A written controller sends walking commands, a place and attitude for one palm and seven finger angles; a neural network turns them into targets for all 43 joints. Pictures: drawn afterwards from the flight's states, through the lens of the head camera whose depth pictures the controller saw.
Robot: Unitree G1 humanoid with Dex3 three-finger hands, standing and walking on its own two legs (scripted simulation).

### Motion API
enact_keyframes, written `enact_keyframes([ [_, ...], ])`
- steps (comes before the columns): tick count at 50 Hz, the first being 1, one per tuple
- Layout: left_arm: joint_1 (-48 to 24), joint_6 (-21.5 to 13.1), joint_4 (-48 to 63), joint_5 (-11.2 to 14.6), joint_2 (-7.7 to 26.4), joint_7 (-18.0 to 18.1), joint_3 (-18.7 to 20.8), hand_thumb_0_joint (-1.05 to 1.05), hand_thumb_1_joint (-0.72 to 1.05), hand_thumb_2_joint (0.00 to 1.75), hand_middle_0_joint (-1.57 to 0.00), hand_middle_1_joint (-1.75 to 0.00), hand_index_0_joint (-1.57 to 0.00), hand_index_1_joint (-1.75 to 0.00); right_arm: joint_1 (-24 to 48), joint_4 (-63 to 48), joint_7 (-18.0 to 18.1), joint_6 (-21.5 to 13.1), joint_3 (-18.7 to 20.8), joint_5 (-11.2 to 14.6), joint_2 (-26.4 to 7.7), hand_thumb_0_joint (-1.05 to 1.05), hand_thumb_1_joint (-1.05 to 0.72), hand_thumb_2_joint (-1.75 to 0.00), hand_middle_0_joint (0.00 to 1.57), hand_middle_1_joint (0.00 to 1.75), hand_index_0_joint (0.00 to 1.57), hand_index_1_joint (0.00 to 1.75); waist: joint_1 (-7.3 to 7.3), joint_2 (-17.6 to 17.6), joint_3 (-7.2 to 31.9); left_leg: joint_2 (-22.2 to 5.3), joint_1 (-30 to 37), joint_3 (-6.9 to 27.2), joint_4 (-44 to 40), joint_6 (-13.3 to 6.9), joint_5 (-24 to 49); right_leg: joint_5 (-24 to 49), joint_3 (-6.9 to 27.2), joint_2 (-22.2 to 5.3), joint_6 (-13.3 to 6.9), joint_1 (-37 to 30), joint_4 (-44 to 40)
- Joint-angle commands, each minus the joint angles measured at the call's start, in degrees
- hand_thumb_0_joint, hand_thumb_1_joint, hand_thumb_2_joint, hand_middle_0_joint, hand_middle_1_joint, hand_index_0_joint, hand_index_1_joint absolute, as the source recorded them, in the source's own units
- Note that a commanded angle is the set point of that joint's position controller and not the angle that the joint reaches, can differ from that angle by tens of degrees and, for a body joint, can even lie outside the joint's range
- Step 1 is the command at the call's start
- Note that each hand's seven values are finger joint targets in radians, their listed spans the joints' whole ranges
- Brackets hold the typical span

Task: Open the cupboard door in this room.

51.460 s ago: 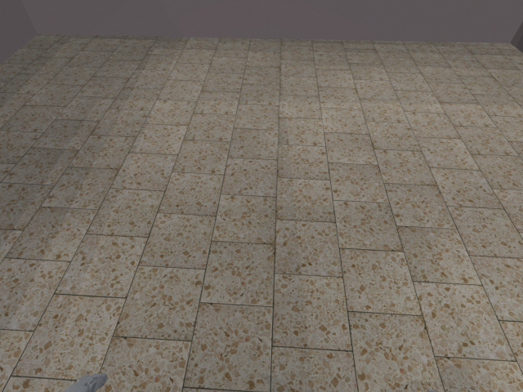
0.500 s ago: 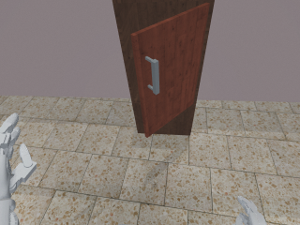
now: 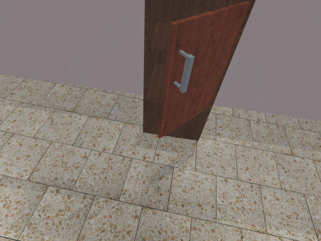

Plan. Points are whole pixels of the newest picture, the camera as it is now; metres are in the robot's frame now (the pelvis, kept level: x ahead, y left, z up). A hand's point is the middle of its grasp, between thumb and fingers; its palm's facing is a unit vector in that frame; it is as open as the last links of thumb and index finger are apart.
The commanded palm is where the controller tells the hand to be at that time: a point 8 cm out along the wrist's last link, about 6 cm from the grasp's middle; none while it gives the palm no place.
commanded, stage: let the arm hang, fingers relaxed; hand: left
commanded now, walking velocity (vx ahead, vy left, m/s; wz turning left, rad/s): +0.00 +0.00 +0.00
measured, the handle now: (182, 72) +0.66 -0.03 +0.05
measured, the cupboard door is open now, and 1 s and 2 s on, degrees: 46 46 46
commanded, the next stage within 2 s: look to check the result in 0.70 s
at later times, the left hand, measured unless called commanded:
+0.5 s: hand out of the picture -0.01 +0.18 -0.17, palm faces +0.02 -0.98 -0.19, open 7.4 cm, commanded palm none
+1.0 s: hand out of the picture +0.00 +0.15 -0.17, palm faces +0.04 -0.98 -0.17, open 7.4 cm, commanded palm none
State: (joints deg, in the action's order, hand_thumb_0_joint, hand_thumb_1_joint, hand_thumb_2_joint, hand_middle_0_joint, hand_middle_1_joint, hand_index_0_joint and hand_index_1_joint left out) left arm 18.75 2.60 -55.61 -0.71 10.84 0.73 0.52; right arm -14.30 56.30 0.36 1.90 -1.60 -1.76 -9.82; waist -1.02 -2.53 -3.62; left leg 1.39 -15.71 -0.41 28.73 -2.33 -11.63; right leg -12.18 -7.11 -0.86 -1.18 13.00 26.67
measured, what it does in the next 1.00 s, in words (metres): stands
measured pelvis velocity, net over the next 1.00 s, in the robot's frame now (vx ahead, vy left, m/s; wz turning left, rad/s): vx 0.02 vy -0.01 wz -0.02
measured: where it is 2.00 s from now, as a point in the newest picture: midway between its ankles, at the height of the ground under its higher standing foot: outside the picture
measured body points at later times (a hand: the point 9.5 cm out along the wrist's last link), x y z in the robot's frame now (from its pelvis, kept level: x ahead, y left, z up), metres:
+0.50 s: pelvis +0.00 +0.01 +0.00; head +0.00 +0.00 +0.45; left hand -0.01 +0.23 -0.15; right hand -0.02 -0.19 -0.17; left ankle +0.04 +0.09 -0.74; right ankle +0.03 -0.11 -0.74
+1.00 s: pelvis +0.02 -0.01 +0.01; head +0.04 -0.01 +0.46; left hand +0.00 +0.20 -0.16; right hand +0.00 -0.21 -0.16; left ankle +0.04 +0.09 -0.74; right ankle +0.03 -0.11 -0.74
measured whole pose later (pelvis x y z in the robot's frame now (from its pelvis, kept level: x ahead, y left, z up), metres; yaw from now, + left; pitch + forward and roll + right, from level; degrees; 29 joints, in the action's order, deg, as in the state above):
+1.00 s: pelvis +0.02 -0.01 +0.01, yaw -1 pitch -1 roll +0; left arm 17.5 -0.6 -66.6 -0.1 6.3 1.9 0.7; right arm -17.4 66.1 1.7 -0.1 -0.4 -1.3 -6.7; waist 0.3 0.8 -2.5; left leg 1.5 -11.0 -1.4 23.8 -1.9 -11.4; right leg -12.8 -5.2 -0.4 -1.5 9.8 24.0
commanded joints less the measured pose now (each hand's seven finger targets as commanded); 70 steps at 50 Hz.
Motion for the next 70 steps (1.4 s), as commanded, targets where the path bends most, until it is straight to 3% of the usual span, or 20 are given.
enact_keyframes([
  [1, 1.44, -2.32, -0.97, -0.32, 5.93, 0.29, 1.57, 0.00, 0.90, 0.90, -0.20, -0.30, -0.20, -0.30, -0.23, -1.40, 1.01, -0.97, 2.74, 0.29, -7.49, 0.00, -0.90, -0.90, 0.20, 0.30, 0.20, 0.30, 0.71, 12.35, 1.37, -6.95, -5.31, 9.78, -15.19, -0.58, -17.23, -6.31, 6.13, -3.58, -1.00, -4.41, -5.28],
  [2, 1.86, -2.33, -2.00, -0.39, 5.84, 0.29, 1.59, 0.00, 0.90, 0.90, -0.20, -0.30, -0.20, -0.30, -1.42, -0.86, 1.13, -0.91, 2.93, 0.39, -7.69, 0.00, -0.90, -0.90, 0.20, 0.30, 0.20, 0.30, 0.73, 8.25, 0.88, -7.60, -4.78, 10.63, -15.89, -0.75, -17.69, -6.82, 5.68, -3.19, -0.92, -3.90, -5.26],
  [5, 3.05, -2.37, -4.95, -0.51, 4.35, 0.38, 1.22, 0.00, 0.90, 0.90, -0.20, -0.30, -0.20, -0.30, -3.41, 1.33, 1.34, -1.08, 3.19, 0.45, -7.55, 0.00, -0.90, -0.90, 0.20, 0.30, 0.20, 0.30, 0.91, 5.52, -0.17, -8.25, -4.30, 11.39, -17.06, -1.21, -18.47, -6.78, 5.92, -3.28, -0.68, -2.60, -5.19],
  [12, 5.13, -2.64, -8.61, -0.31, 3.83, 0.85, 1.03, 0.00, 0.90, 0.90, -0.20, -0.30, -0.20, -0.30, -6.67, 4.94, 1.38, -1.21, 3.04, 0.57, -5.81, 0.00, -0.90, -0.90, 0.20, 0.30, 0.20, 0.30, 1.01, 0.84, -2.02, -6.82, -2.67, 9.00, -14.57, -1.20, -14.07, -9.60, 7.68, -4.13, -1.06, 0.52, -7.21],
  [17, 5.25, -2.79, -9.31, -0.13, 3.18, 1.20, 0.97, 0.00, 0.90, 0.90, -0.20, -0.30, -0.20, -0.30, -7.78, 6.54, 1.39, -1.58, 2.56, 0.60, -4.14, 0.00, -0.90, -0.90, 0.20, 0.30, 0.20, 0.30, 1.05, 2.81, -1.72, -6.63, -1.89, 8.26, -13.94, -1.09, -11.13, -7.71, 8.14, -4.37, -1.09, 0.59, -6.76],
  [22, 5.00, -2.82, -9.43, -0.14, 2.18, 1.43, 0.93, 0.00, 0.90, 0.90, -0.20, -0.30, -0.20, -0.30, -8.14, 7.33, 1.45, -1.75, 2.41, 0.53, -2.94, 0.00, -0.90, -0.90, 0.20, 0.30, 0.20, 0.30, 0.89, 1.91, -3.95, -6.40, -3.07, 7.93, -13.83, -0.98, -9.98, -6.49, 8.28, -4.33, -1.03, 0.97, -6.47],
  [34, 3.03, -3.49, -9.28, 0.23, 1.02, 1.62, 1.12, 0.00, 0.90, 0.90, -0.20, -0.30, -0.20, -0.30, -8.28, 8.58, 1.72, -2.45, 1.97, 0.55, -0.47, 0.00, -0.90, -0.90, 0.20, 0.30, 0.20, 0.30, 1.21, 3.99, -1.95, -5.77, 0.17, 5.65, -11.26, -0.29, -0.28, -0.97, 8.48, -5.57, -1.41, -1.46, -7.19],
  [43, 2.69, -3.59, -9.74, 0.33, 1.04, 1.61, 1.08, 0.00, 0.90, 0.90, -0.20, -0.30, -0.20, -0.30, -8.25, 9.03, 1.83, -2.30, 1.85, 0.63, -0.74, 0.00, -0.90, -0.90, 0.20, 0.30, 0.20, 0.30, 1.42, 1.73, -1.87, -5.55, 2.13, 4.69, -10.09, 0.00, 2.05, -0.96, 8.46, -5.84, -1.50, -1.76, -8.28],
  [70, 2.26, -3.67, -10.07, 0.32, 1.25, 1.47, 0.99, 0.00, 0.90, 0.90, -0.20, -0.30, -0.20, -0.30, -6.13, 9.42, 2.17, -2.42, 1.90, 0.66, -1.93, 0.00, -0.90, -0.90, 0.20, 0.30, 0.20, 0.30, 1.35, 2.51, -2.09, -6.47, 5.07, 3.99, -10.03, 0.30, 5.14, 2.68, 8.84, -5.60, -1.34, -2.67, -9.03],
])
